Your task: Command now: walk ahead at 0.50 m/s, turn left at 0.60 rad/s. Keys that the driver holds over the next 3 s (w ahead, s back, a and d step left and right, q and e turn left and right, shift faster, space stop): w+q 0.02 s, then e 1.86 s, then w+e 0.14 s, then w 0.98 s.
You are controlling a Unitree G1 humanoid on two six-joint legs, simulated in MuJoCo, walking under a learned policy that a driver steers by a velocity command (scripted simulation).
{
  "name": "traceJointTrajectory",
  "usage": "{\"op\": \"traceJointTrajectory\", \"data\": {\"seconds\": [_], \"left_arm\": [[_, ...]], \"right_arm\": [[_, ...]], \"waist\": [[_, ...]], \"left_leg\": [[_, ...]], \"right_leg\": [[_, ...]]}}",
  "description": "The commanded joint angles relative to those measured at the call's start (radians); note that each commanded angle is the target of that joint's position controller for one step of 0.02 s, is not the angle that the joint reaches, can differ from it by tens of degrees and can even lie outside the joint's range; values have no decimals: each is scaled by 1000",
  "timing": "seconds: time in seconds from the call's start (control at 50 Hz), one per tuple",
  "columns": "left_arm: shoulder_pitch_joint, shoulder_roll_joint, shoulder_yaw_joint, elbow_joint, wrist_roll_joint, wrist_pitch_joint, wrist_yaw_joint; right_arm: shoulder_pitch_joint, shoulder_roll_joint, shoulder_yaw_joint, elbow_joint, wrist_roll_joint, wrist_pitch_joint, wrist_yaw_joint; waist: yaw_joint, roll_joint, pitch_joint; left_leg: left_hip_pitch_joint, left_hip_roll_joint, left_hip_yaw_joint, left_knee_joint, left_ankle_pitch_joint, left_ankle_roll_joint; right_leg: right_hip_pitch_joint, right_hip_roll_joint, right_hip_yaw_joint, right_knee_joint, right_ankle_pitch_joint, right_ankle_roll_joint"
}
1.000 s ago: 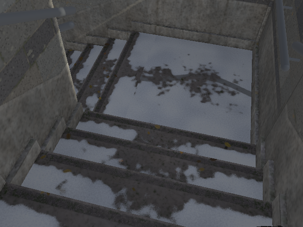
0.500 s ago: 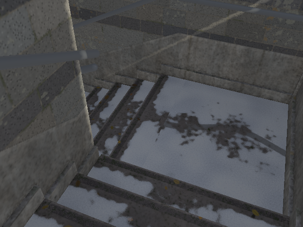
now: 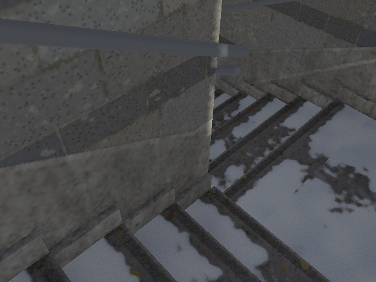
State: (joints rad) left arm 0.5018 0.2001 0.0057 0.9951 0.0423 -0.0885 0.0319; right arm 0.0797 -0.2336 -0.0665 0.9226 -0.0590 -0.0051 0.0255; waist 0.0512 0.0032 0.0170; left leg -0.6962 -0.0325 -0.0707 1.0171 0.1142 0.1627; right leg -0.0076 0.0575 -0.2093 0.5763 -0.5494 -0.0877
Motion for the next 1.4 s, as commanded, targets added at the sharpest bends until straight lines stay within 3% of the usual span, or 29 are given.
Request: {"op": "traceJointTrajectory", "data": {"seconds": [0.02,0.08,0.12,0.16,0.2,0.22,0.24,0.26,0.3,0.32,0.36,0.38,0.46,0.54,0.6,0.62,0.64,0.66,0.68,0.76,0.86,1.0,1.08,1.16,1.2,1.24,1.26,1.28,1.4], "left_arm": [[216,123,21,47,13,-14,18],[311,73,0,100,30,-31,14],[171,-24,-30,75,-3,-34,6],[91,68,-7,63,-50,-31,-8],[83,101,2,89,-54,-28,-20],[33,156,23,82,-54,-27,-18],[31,158,38,64,-73,-31,-5],[263,47,12,76,-122,-21,5],[126,36,-5,71,-33,24,11],[54,70,14,36,5,44,11],[13,0,4,-24,56,100,5],[16,5,5,-53,27,103,5],[-102,12,0,-117,-20,106,-44],[-207,61,3,-173,11,147,-47],[-249,81,16,-229,18,132,-50],[-229,110,20,-242,14,118,-56],[-233,202,35,-273,8,99,-59],[-148,239,42,-281,-32,95,-56],[-143,302,60,-303,-17,85,-46],[-352,217,42,-365,-7,121,-5],[-263,230,56,-394,-29,124,-12],[-183,217,64,-430,-41,137,-16],[-165,252,80,-444,-23,138,-17],[-243,248,75,-458,-19,147,-46],[-270,220,73,-464,-27,140,-52],[-242,161,73,-497,-37,135,-40],[-332,251,92,-506,3,125,-34],[-316,234,90,-489,6,126,-40],[-295,188,75,-439,-19,179,-66]], "right_arm": [[-209,-52,-9,-87,-1,-44,-16],[-246,-13,10,-77,11,-52,0],[-175,40,57,-33,38,-53,34],[28,36,60,62,38,-24,34],[191,-48,20,138,-3,1,6],[274,-126,-6,146,-16,-9,-15],[361,-194,-15,138,-24,-34,-31],[437,-176,-6,129,-10,-59,-32],[284,-81,12,56,29,-78,-49],[219,-41,26,8,30,-82,-58],[276,-101,11,13,60,-99,-88],[212,-87,14,1,56,-98,-95],[63,-80,24,-51,64,-93,-79],[73,-97,2,-85,73,-62,-63],[83,-110,-11,-114,60,-12,-89],[137,-109,-20,-113,58,14,-95],[195,-77,-17,-145,49,36,-88],[89,-88,-10,-214,28,56,-84],[24,-72,-1,-250,25,53,-84],[13,-138,-17,-239,26,66,-97],[-23,-83,-4,-303,-2,74,-59],[-87,-88,18,-357,10,99,-58],[-123,-103,31,-374,36,80,-54],[4,-109,27,-350,71,59,-70],[166,-110,23,-310,68,46,-81],[239,-268,3,-340,49,34,-76],[259,-229,4,-299,58,26,-73],[204,-183,19,-307,53,20,-70],[146,-112,41,-337,45,15,-70]], "waist": [[76,-41,168],[89,-58,200],[33,-30,146],[-38,-15,33],[-134,84,38],[-208,174,20],[-214,120,-89],[-124,80,-291],[-105,-114,-231],[-95,-165,-209],[-74,-72,-161],[-12,45,-144],[73,109,-164],[51,147,-105],[27,66,-80],[12,-50,-46],[-23,-329,-19],[21,-225,-59],[51,-180,-77],[-67,-65,35],[-45,-28,-81],[3,-137,-71],[44,-196,-47],[-26,-220,-22],[-100,-120,-34],[-114,240,-50],[-112,98,32],[-65,77,27],[-35,157,-57]], "left_leg": [[-471,21,-8,-40,-114,5],[-403,-1,72,-107,-185,-23],[74,2,156,-475,211,-78],[579,-23,194,-532,402,-93],[840,18,163,-672,482,-78],[915,135,66,-713,595,-18],[1022,267,3,-523,1043,11],[1249,543,-192,-330,1253,158],[980,479,-200,-477,714,199],[875,449,-194,-494,832,185],[636,576,-240,-593,894,278],[511,518,-180,-623,677,260],[241,258,181,-545,594,38],[263,321,196,-503,282,-25],[252,339,182,-348,7,-45],[212,301,199,-183,-143,-81],[4,152,271,164,-625,-150],[-213,26,123,270,-832,-174],[-277,7,13,299,-789,-187],[-145,28,22,276,-417,-220],[-193,-1,34,293,-259,-230],[-123,-13,28,47,-316,-245],[-28,-28,-6,-172,-411,-205],[363,-52,21,-358,-499,-172],[717,-4,24,-552,-421,-156],[834,430,-567,-770,-627,-30],[697,421,-558,-764,-544,-3],[619,371,-447,-734,-462,9],[479,223,-88,-666,-135,51]], "right_leg": [[354,-344,294,-44,859,-25],[263,-303,292,22,1108,30],[-40,-153,168,109,824,17],[-303,-133,215,294,773,9],[-471,-96,212,625,496,25],[-539,-26,193,899,-31,37],[-609,38,178,1149,-354,45],[-764,-16,332,1182,-404,67],[-788,-105,299,1042,-183,48],[-728,-77,267,1043,-119,53],[-715,-90,281,990,114,109],[-658,-142,311,833,170,132],[-278,-28,160,512,538,103],[-278,-28,168,429,414,90],[-185,-31,176,234,240,67],[-123,-51,273,25,240,33],[-68,-265,666,-73,716,-57],[32,-410,915,-147,1103,-140],[-2,-445,1060,-241,865,-218],[-309,-267,710,-212,520,-152],[-216,-205,659,-162,600,-92],[-175,-126,707,-194,277,-99],[-148,-144,808,-223,124,-102],[-356,-95,821,-232,193,-94],[-563,-34,771,-118,131,-44],[-875,218,470,408,-190,47],[-907,128,474,526,-54,65],[-854,109,449,615,31,75],[-804,107,292,1029,235,140]]}}
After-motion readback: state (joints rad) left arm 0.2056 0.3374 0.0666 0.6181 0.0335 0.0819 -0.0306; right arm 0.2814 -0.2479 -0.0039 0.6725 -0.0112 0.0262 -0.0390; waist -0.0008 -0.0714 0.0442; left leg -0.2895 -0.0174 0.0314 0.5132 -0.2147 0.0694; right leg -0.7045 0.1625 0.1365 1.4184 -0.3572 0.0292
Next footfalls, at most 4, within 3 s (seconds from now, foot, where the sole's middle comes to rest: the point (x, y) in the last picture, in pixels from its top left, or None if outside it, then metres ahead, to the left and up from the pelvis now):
0.22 left None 0.29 0.09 -0.90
0.60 right None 0.27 -0.09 -0.90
1.22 left None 0.37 0.07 -0.90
1.86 right None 0.23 -0.05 -0.90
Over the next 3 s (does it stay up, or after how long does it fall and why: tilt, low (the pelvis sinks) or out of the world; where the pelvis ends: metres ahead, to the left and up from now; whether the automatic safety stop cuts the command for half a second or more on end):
stays up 0.63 -0.27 -0.33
